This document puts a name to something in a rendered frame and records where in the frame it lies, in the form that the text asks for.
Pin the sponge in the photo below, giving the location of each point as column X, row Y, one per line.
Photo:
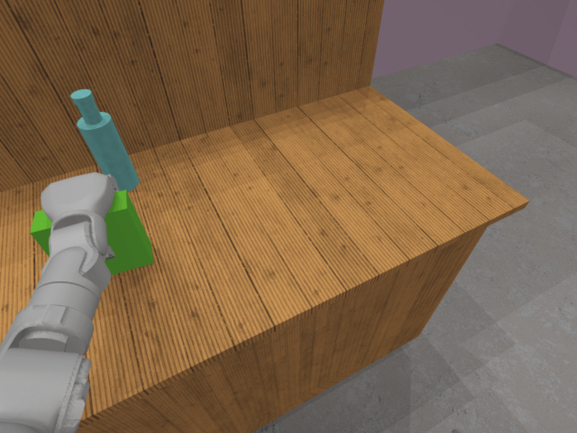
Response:
column 125, row 235

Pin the table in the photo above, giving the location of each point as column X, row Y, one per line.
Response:
column 302, row 225

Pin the robot left forearm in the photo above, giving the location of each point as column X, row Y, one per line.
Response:
column 60, row 312

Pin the robot left upper arm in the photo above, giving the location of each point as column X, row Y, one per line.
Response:
column 42, row 391

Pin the robot left hand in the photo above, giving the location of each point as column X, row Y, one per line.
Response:
column 93, row 191

